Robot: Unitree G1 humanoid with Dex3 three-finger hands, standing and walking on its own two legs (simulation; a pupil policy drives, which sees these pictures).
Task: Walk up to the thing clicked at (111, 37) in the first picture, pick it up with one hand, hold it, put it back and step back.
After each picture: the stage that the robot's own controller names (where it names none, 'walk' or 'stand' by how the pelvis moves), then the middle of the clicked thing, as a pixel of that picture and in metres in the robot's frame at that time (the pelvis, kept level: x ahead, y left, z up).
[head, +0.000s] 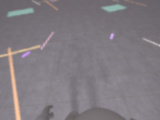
stand; (111, 36) +1.97 -0.49 -0.72
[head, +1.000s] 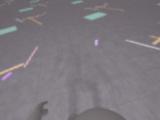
walk; (96, 42) +1.87 +0.00 -0.69
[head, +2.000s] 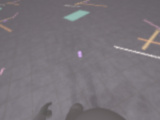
walk; (79, 54) +1.24 +0.34 -0.71
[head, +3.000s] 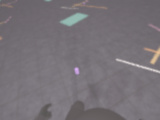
walk; (76, 71) +0.81 +0.32 -0.72
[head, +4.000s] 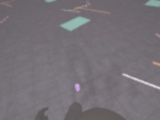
walk; (77, 87) +0.53 +0.23 -0.71
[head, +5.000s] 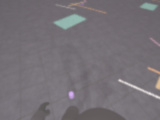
stand; (71, 95) +0.37 +0.21 -0.70
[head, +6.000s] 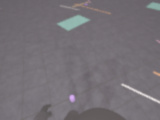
stand; (72, 98) +0.34 +0.21 -0.72
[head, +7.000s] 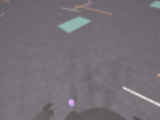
stand; (71, 102) +0.29 +0.23 -0.72
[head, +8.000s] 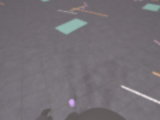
stand; (72, 103) +0.31 +0.22 -0.72
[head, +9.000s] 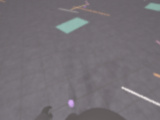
stand; (71, 103) +0.29 +0.22 -0.73
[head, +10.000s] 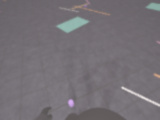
stand; (71, 103) +0.29 +0.22 -0.73
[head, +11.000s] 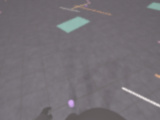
go down; (71, 103) +0.28 +0.22 -0.73
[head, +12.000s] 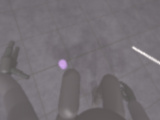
go down; (63, 64) +0.37 +0.24 -0.34
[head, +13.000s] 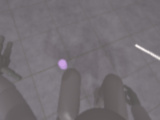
go down; (63, 64) +0.36 +0.25 -0.30
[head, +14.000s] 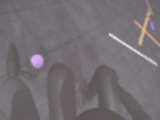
close in; (37, 61) +0.35 +0.28 -0.22
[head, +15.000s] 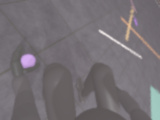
close; (28, 62) +0.35 +0.29 -0.21
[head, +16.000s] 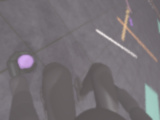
lift; (25, 62) +0.34 +0.29 -0.21
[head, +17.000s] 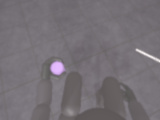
lift; (58, 70) +0.30 +0.23 -0.04
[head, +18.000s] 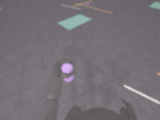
lift; (68, 72) +0.32 +0.17 +0.04
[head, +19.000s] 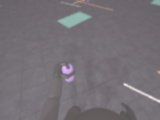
hold; (68, 73) +0.33 +0.17 +0.02
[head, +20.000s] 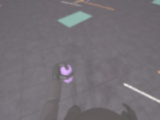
hold; (67, 73) +0.32 +0.18 +0.02
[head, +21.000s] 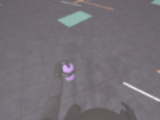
crouch; (68, 71) +0.34 +0.17 +0.01
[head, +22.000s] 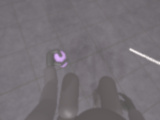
crouch; (61, 59) +0.40 +0.22 -0.09
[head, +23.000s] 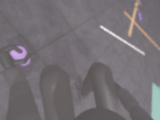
lower; (21, 56) +0.38 +0.31 -0.22
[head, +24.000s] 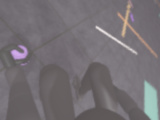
lower; (21, 55) +0.38 +0.31 -0.22
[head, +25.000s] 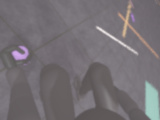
lower; (22, 56) +0.38 +0.31 -0.22
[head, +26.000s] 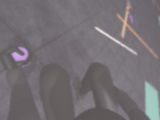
lower; (21, 57) +0.37 +0.31 -0.22
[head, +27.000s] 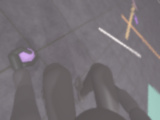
loosen; (28, 58) +0.36 +0.29 -0.22
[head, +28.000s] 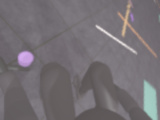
withdraw; (25, 59) +0.36 +0.28 -0.22
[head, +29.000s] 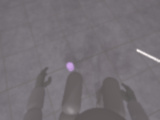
walk; (70, 66) +0.40 +0.22 -0.39
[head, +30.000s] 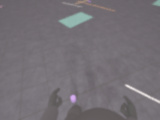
stand; (73, 98) +0.32 +0.18 -0.66
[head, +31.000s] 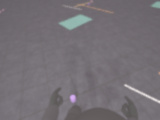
stand; (73, 98) +0.34 +0.20 -0.66
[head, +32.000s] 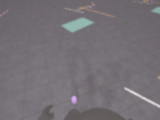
stand; (74, 99) +0.34 +0.18 -0.71
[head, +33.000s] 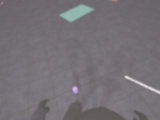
walk; (75, 89) +0.38 +0.21 -0.70
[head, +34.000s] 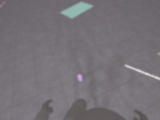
walk; (79, 77) +0.55 +0.20 -0.71
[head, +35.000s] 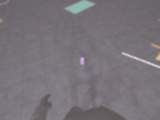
walk; (82, 61) +0.89 +0.17 -0.70
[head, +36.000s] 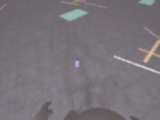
stand; (77, 64) +0.94 +0.23 -0.71
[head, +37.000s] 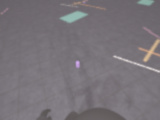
stand; (77, 64) +0.96 +0.23 -0.72
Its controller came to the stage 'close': yes
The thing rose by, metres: 0.72
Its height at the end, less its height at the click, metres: +0.00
